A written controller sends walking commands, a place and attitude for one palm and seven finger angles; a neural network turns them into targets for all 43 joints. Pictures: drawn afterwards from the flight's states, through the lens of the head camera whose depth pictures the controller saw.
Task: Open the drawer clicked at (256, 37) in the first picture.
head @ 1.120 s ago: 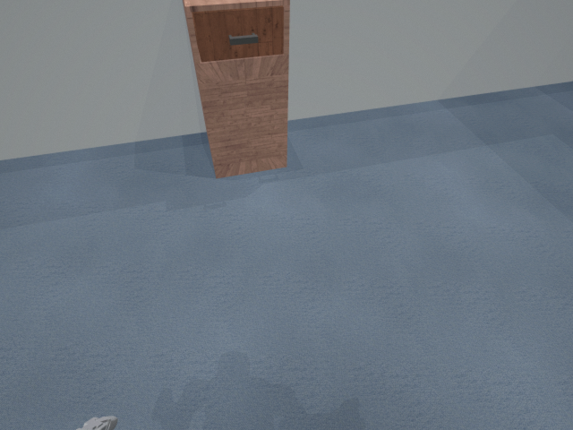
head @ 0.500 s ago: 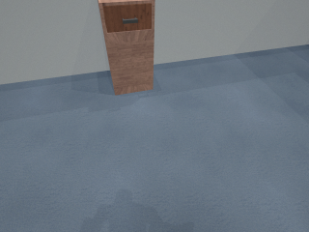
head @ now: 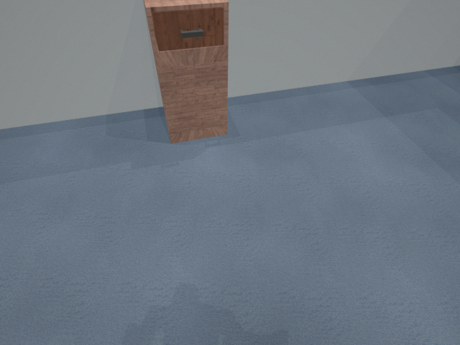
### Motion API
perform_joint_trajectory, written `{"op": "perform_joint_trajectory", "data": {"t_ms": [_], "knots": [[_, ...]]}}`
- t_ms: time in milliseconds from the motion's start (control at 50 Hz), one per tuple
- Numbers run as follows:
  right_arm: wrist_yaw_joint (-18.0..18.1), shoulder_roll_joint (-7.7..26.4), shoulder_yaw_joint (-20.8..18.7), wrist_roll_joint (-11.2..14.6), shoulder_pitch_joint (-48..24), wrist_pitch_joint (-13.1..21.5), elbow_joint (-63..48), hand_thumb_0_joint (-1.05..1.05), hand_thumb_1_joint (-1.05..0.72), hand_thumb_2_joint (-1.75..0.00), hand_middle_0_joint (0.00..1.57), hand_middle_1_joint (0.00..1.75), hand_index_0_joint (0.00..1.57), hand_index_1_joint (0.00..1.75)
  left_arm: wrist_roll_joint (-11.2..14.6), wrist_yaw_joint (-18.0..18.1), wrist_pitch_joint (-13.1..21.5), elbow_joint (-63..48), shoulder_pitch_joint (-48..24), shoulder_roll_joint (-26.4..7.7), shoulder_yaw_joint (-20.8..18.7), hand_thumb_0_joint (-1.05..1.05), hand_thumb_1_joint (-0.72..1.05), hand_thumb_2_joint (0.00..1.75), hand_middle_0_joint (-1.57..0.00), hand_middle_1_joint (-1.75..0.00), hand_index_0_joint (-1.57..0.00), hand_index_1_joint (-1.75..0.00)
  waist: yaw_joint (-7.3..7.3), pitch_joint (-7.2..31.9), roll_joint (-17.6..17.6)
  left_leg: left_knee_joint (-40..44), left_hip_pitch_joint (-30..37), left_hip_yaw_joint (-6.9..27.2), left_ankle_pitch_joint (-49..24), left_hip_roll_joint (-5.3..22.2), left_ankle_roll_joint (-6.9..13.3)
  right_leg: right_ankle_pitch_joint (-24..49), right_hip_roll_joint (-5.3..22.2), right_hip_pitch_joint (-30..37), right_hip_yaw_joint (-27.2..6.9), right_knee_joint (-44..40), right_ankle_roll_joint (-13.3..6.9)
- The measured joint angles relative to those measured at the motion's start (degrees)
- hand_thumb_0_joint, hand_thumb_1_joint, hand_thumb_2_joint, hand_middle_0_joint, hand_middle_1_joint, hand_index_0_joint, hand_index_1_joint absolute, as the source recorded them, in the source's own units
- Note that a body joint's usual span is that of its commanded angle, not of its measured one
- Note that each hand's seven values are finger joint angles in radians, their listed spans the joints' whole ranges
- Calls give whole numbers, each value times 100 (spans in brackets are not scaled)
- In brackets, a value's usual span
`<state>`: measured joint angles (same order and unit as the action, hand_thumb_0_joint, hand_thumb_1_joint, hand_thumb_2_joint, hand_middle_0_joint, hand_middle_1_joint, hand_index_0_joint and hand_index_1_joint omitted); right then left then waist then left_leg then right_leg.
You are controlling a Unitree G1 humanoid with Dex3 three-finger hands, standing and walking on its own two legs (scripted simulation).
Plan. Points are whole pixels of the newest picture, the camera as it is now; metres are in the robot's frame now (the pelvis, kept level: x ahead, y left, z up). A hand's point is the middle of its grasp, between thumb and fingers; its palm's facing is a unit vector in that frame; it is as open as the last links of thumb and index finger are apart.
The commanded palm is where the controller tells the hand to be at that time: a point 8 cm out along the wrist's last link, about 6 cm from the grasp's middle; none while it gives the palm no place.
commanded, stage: look at it before walking up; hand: left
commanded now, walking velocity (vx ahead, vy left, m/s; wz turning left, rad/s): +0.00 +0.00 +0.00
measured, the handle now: (191, 32) +1.48 +0.28 -0.06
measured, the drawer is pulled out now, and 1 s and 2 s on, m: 0.00 0.00 0.00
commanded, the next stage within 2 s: walk to a spot facing it in 0.32 s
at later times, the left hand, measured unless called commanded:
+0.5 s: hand out of the picture +0.07 +0.24 -0.16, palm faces -0.02 -0.94 -0.33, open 7.4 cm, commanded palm none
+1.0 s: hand out of the picture +0.13 +0.12 -0.17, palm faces -0.08 -0.98 -0.20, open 7.3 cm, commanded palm none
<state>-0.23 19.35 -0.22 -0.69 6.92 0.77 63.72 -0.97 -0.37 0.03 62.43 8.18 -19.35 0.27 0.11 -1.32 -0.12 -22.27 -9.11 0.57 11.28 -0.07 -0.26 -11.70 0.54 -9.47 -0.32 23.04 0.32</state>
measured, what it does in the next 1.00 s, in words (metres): walks ahead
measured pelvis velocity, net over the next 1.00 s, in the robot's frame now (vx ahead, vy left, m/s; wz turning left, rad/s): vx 0.14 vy -0.06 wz -0.16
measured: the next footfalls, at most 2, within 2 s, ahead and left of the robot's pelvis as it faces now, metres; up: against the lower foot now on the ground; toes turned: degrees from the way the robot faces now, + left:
left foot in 1.30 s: +0.47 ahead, +0.01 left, +0.00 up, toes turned -4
right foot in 1.88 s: +0.66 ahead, -0.27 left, +0.00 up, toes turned -29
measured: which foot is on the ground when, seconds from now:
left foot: down 0.00-0.86, up 0.88-1.00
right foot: down 0.00-1.00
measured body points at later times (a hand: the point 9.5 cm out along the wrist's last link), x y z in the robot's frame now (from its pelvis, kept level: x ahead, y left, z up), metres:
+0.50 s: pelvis +0.01 +0.00 +0.00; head +0.01 +0.00 +0.45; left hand +0.07 +0.29 -0.13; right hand +0.08 -0.30 -0.13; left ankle +0.01 +0.12 -0.74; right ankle +0.01 -0.12 -0.74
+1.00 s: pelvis +0.14 -0.06 -0.01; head +0.16 -0.07 +0.44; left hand +0.14 +0.17 -0.16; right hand +0.08 -0.28 -0.17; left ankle +0.11 +0.09 -0.66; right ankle +0.07 -0.12 -0.74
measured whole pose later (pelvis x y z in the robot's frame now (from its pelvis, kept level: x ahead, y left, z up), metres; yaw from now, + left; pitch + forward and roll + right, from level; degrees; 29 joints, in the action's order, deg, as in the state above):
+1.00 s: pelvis +0.14 -0.06 -0.01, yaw -9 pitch +0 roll +1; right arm -0.4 10.5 -2.3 -1.5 18.4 0.6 66.0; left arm -1.3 0.1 4.0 61.5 22.2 -8.6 -1.9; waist 1.7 -1.7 -0.1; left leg -65.7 -25.2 -4.9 20.9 4.9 -0.4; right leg -20.8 -1.4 -8.3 3.5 28.9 -4.1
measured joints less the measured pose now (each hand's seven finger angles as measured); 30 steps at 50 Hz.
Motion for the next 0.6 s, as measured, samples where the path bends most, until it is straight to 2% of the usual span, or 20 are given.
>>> {"op": "perform_joint_trajectory", "data": {"t_ms": [480, 600], "knots": [[28, 6, 22, -11, -25, -20, 28, 1, -90, -90, 21, 30, 20, 30, 4, 26, -13, 39, 24, 12, -10, 0, 91, 89, -20, -30, -21, -30, 21, -19, 13, 94, 78, -8, -9, 46, -38, 25, -44, 76, -7, -110, -25], [-2, -278, 16, -87, 347, -99, 1, 1, -90, -90, 20, 30, 20, 30, -45, -45, -146, 23, 514, 265, -57, 0, 91, 89, -20, -30, -20, -30, 81, 256, 13, -415, -27, -191, 625, 129, -19, -457, -130, -90, -177, 359, -89]]}}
